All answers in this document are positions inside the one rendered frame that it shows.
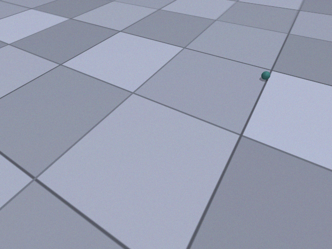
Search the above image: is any ball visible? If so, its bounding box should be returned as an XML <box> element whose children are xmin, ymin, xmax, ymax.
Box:
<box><xmin>261</xmin><ymin>71</ymin><xmax>270</xmax><ymax>80</ymax></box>

